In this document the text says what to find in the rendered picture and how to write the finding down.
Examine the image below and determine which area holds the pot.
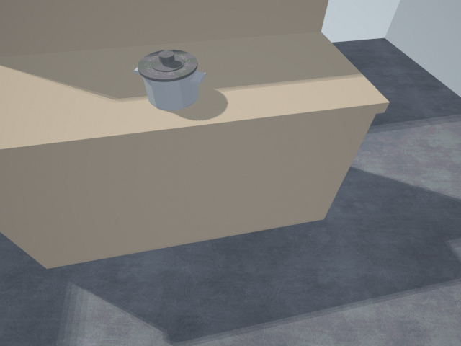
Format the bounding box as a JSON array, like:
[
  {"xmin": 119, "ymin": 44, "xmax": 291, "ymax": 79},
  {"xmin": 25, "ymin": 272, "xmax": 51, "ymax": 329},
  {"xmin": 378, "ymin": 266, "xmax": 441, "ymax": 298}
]
[{"xmin": 134, "ymin": 67, "xmax": 206, "ymax": 110}]

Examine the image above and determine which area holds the table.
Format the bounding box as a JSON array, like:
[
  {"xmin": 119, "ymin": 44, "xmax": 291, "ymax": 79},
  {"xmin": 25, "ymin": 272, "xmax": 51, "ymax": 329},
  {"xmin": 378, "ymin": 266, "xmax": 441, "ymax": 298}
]
[{"xmin": 0, "ymin": 0, "xmax": 390, "ymax": 269}]

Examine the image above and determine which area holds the knob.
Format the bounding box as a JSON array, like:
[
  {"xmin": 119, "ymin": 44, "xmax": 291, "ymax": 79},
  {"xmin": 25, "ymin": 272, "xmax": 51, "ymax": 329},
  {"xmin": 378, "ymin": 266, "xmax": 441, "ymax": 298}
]
[{"xmin": 158, "ymin": 50, "xmax": 175, "ymax": 63}]

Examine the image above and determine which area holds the lid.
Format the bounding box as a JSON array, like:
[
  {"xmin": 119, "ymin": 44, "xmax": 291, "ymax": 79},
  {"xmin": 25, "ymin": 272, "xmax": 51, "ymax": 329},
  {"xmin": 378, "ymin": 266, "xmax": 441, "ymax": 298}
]
[{"xmin": 138, "ymin": 50, "xmax": 197, "ymax": 82}]

